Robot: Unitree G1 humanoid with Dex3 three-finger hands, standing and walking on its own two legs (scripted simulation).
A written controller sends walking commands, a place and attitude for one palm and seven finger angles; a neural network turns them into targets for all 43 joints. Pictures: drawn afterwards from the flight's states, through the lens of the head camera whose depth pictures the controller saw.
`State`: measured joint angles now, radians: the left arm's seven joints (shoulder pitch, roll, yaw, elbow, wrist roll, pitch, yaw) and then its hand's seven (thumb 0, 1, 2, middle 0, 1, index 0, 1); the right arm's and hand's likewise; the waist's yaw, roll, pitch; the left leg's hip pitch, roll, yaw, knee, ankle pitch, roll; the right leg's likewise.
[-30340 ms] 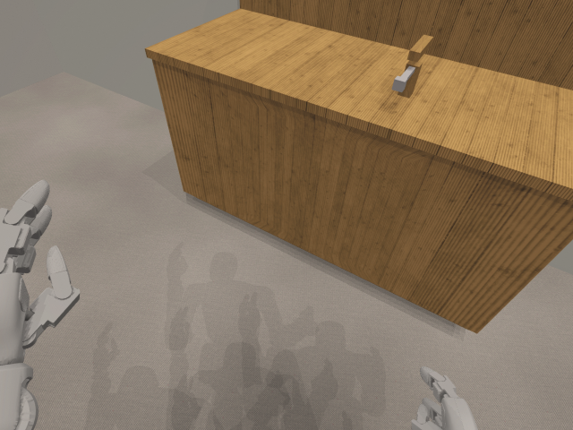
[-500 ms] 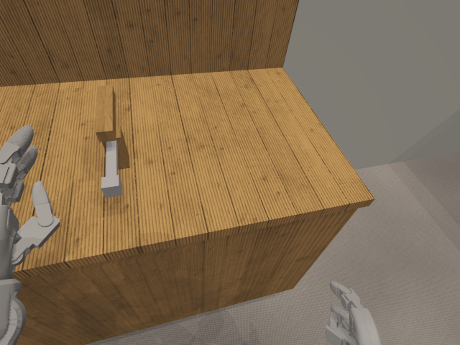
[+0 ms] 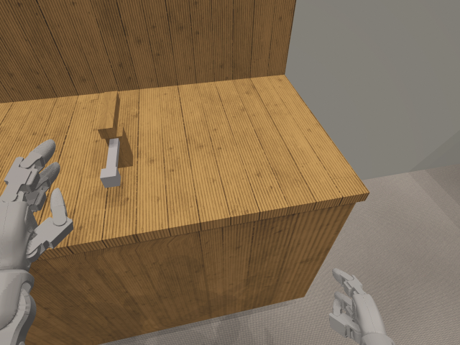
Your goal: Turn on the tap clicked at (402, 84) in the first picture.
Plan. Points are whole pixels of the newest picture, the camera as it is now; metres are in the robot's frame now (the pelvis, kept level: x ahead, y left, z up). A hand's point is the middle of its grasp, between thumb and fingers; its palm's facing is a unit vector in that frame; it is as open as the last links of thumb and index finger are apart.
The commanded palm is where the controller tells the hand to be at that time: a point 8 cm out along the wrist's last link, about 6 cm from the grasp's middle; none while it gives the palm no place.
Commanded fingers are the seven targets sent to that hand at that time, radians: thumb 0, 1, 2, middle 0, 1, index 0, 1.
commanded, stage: turn the palm inward beside the body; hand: left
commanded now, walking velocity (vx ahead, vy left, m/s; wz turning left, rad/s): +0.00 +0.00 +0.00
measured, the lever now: (110, 177) +0.37 +0.28 +0.09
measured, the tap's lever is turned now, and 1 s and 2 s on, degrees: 0 0 0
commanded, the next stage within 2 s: reach beside the lever's end, fingers flat in 1.86 s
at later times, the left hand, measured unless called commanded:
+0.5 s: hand (80, 225) +0.22 +0.23 +0.16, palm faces +0.47 -0.83 -0.29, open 7.4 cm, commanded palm +0.17 +0.27 +0.17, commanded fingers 0.00 0.90 0.90 -0.20 -0.30 -0.20 -0.30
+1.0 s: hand (71, 244) +0.20 +0.24 +0.15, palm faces +0.46 -0.87 -0.18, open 7.4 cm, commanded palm +0.15 +0.28 +0.16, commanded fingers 0.00 0.90 0.90 -0.20 -0.30 -0.20 -0.30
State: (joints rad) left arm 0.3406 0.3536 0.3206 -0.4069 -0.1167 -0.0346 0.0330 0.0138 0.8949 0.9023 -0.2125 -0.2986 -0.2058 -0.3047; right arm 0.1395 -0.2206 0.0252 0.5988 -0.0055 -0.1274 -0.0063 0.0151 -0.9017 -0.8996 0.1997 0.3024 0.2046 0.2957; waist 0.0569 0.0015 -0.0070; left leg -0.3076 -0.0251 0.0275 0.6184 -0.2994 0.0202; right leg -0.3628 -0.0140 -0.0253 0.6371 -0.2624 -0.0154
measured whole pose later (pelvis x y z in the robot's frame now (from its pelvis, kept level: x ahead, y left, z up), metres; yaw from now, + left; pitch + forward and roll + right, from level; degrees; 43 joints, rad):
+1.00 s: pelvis +0.03 -0.01 +0.00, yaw +3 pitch +1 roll +0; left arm 0.48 0.26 0.26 -0.48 -0.21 0.02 0.08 0.01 0.90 0.90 -0.21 -0.30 -0.20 -0.30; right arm 0.20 -0.22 0.05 0.64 0.04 -0.28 -0.09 0.02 -0.90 -0.90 0.20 0.30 0.20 0.30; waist 0.10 0.05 -0.07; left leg -0.34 -0.02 -0.04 0.69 -0.36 0.01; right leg -0.36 -0.01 -0.09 0.67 -0.33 -0.03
